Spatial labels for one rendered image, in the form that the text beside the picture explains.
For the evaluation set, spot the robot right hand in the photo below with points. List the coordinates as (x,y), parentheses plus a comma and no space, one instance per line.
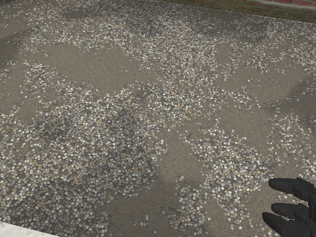
(304,224)

